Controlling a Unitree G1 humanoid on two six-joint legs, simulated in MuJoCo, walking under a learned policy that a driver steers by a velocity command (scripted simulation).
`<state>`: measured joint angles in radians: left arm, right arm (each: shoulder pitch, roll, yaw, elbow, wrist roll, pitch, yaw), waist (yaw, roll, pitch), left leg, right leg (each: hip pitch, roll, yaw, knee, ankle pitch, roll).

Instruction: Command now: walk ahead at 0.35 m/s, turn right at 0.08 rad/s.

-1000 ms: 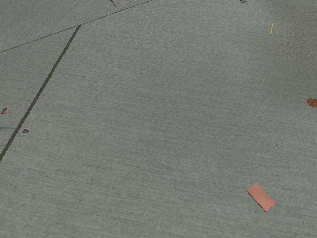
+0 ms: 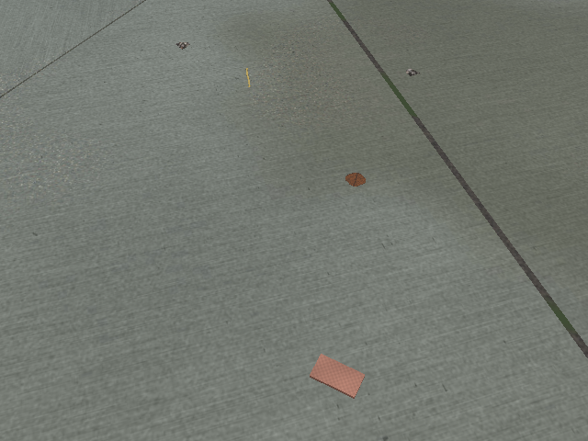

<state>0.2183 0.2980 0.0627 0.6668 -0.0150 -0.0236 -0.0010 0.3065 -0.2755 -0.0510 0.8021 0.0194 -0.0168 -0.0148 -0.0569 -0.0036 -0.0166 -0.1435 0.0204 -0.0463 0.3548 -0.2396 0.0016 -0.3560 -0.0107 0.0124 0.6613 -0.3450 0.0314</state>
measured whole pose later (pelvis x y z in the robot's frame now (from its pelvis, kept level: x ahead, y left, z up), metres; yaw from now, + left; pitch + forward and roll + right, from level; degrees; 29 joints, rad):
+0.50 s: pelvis +0.20 -0.01 -0.02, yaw +6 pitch +3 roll -1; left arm 0.43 0.29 0.06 0.81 -0.01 -0.07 0.01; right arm 0.04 -0.27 -0.03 0.68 0.02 -0.06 0.07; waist 0.08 0.03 0.03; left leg -0.63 0.02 0.03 0.57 0.00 0.06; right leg 0.17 0.01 -0.10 0.18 -0.39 0.00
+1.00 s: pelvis +0.50 +0.04 -0.02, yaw +22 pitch +2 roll +1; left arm 0.05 0.28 0.03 0.63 0.02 -0.12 -0.02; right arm 0.36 -0.30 -0.06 0.75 0.02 -0.02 -0.02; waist -0.09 -0.03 0.03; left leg -0.10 -0.13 -0.20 0.46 -0.38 0.07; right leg -0.53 -0.01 0.08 0.48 0.07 0.03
